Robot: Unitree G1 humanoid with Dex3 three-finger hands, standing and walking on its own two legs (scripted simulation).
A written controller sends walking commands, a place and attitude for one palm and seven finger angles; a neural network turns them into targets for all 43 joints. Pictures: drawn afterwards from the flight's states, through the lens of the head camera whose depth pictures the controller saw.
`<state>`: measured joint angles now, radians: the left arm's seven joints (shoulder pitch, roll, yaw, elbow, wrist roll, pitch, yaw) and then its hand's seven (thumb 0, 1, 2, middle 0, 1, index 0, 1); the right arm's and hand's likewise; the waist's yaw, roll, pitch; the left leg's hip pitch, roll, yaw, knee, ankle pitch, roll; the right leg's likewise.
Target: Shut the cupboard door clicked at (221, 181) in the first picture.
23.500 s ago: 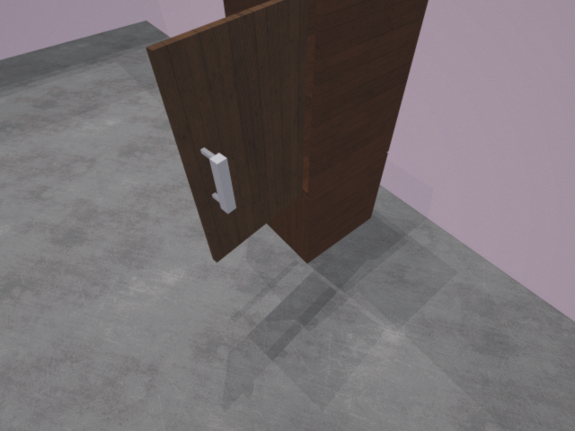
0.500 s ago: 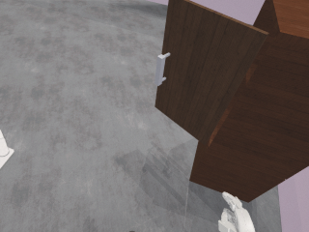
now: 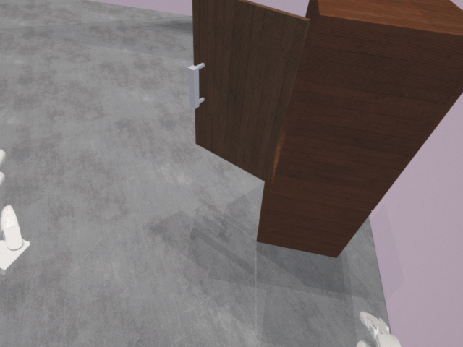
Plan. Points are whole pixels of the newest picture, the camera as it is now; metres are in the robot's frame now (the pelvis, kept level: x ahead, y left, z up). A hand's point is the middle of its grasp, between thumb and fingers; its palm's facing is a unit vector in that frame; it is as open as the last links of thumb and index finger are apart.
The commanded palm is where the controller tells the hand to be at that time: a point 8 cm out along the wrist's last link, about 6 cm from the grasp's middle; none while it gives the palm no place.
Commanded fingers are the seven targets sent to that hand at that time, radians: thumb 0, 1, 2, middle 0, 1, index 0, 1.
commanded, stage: stop stepping back and stand still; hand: left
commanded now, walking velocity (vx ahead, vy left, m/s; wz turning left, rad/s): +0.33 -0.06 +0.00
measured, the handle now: (197, 85) +0.93 +0.13 -0.03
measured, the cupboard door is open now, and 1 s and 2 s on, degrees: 66 66 66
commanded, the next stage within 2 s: let the arm hang, fingers relaxed in 1.62 s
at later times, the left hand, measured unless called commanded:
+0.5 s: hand out of the picture +0.07 +0.27 +0.17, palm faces +0.45 -0.79 -0.41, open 7.4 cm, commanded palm +0.02 +0.31 +0.18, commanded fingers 0.00 0.90 0.90 -0.20 -0.30 -0.20 -0.30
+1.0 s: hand out of the picture +0.09 +0.31 +0.18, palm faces +0.52 -0.74 -0.43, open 7.4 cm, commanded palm +0.03 +0.34 +0.18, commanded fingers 0.00 0.90 0.90 -0.20 -0.30 -0.20 -0.30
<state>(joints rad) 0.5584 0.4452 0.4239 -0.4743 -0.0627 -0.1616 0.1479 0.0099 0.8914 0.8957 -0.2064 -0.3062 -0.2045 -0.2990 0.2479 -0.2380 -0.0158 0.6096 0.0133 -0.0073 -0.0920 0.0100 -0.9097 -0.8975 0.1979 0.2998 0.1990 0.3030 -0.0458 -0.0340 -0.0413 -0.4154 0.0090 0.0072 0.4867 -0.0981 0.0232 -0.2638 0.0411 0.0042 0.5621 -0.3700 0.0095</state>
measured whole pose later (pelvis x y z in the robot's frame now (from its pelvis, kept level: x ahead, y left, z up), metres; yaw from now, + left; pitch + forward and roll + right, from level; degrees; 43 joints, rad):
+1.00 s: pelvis -0.10 +0.03 +0.00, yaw +3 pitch -1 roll +0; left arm 0.52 0.43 0.43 -0.49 -0.03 -0.20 0.18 0.01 0.89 0.90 -0.21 -0.31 -0.21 -0.30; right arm 0.22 -0.22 -0.02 0.63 0.00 -0.08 -0.09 0.01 -0.91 -0.90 0.20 0.30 0.20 0.30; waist 0.00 -0.04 -0.01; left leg -0.28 0.05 0.09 0.55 -0.25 0.00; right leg -0.20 -0.02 -0.07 0.56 -0.35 -0.01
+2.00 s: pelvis -0.13 +0.06 +0.00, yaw +3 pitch -1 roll +0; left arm 0.28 0.18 -0.03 0.83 0.02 0.06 0.00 0.01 0.91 0.90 -0.20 -0.30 -0.19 -0.30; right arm 0.19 -0.28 0.02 0.88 -0.03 0.01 0.02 0.00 -0.91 -0.90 0.20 0.30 0.20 0.30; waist -0.04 0.01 0.02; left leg -0.31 0.02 0.12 0.52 -0.20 0.04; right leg -0.24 -0.05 -0.04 0.54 -0.29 0.03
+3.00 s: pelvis -0.11 +0.05 +0.01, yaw +3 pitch -2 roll +0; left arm 0.23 0.23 0.02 1.13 0.02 0.00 0.02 0.00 0.91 0.90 -0.20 -0.30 -0.20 -0.30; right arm 0.22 -0.24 -0.02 1.12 -0.02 0.00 -0.01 0.00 -0.91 -0.90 0.20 0.30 0.20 0.30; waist -0.02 0.00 0.05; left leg -0.20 0.02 0.12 0.37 -0.14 0.03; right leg -0.12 -0.04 -0.05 0.37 -0.22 0.02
